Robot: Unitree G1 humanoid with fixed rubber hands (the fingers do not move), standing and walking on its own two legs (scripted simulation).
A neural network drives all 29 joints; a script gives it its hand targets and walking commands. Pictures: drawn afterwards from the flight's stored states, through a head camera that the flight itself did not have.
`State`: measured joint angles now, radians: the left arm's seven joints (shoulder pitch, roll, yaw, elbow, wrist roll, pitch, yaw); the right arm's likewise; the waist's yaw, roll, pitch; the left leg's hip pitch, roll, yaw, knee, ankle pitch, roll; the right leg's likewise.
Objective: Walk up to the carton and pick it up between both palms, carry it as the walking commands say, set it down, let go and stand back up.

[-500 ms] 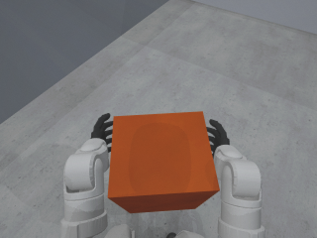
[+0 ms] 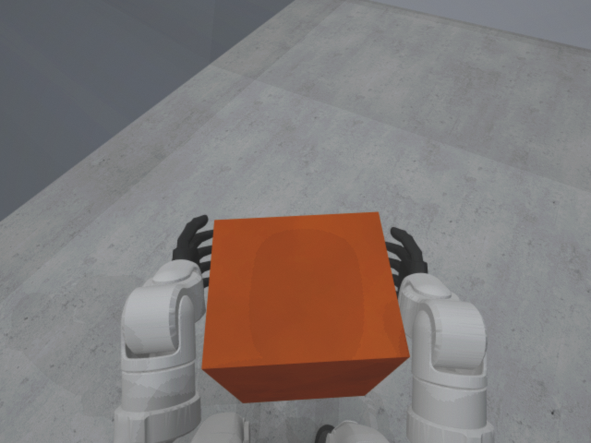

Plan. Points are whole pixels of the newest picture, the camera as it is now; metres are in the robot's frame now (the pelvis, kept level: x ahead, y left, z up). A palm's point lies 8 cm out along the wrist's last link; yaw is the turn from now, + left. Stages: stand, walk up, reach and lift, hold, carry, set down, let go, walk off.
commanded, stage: carry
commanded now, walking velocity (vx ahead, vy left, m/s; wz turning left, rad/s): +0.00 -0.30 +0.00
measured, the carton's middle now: (300, 321) +0.26 +0.00 +0.01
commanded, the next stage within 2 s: none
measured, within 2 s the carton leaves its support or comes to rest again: neither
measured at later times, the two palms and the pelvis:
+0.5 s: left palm (255, 334) +0.22 +0.05 +0.07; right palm (497, 348) +0.22 -0.22 +0.06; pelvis -0.07 -0.09 +0.00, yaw +0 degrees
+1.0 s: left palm (354, 387) +0.17 -0.05 +0.08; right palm out of the picture +0.16 -0.33 +0.07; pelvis -0.12 -0.20 -0.01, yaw -1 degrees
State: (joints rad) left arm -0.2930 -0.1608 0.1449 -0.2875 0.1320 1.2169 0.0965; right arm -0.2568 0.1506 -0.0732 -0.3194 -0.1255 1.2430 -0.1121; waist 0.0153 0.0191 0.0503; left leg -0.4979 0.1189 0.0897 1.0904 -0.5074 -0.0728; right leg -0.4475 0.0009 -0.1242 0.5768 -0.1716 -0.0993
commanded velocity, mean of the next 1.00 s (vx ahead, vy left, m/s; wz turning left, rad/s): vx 0.00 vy -0.30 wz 0.00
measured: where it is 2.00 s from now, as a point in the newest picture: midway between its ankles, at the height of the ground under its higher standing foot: outside the picture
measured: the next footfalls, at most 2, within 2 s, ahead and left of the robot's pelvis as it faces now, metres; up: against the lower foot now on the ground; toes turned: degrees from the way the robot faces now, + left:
left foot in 0.20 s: +0.02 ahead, +0.11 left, +0.00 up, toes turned +11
right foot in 0.44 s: +0.01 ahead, -0.19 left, +0.00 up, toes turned -5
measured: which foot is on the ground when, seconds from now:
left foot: up 0.00-0.18, down 0.20-0.44, up 0.46-0.70, down 0.72-1.00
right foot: down 0.00-0.20, up 0.22-0.42, down 0.44-0.74, up 0.76-0.96, down 0.98-1.00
